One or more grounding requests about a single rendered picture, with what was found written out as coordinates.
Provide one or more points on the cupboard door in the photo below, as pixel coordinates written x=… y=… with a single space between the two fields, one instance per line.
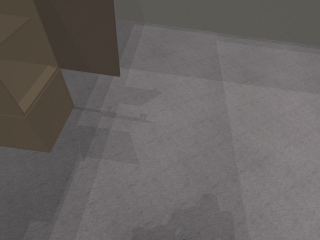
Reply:
x=82 y=34

